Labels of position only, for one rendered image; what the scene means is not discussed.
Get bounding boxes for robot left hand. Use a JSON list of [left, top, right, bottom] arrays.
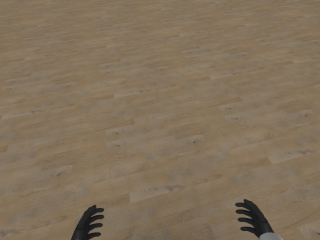
[[71, 205, 104, 240]]

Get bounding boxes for robot right hand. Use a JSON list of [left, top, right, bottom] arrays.
[[235, 199, 274, 238]]

